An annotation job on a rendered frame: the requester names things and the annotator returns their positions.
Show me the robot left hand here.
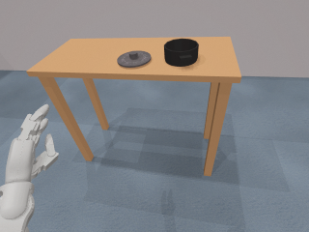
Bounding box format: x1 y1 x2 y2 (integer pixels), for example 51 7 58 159
5 104 59 184

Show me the table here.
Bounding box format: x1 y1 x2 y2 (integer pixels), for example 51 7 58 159
26 37 241 176

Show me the robot left forearm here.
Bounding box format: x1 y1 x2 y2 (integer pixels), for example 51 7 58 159
0 181 35 232

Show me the pot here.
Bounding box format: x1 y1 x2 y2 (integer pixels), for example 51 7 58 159
164 39 199 67

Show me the lid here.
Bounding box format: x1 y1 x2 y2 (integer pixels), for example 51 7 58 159
117 50 152 68

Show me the knob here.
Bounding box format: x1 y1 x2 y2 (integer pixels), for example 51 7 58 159
129 50 138 58

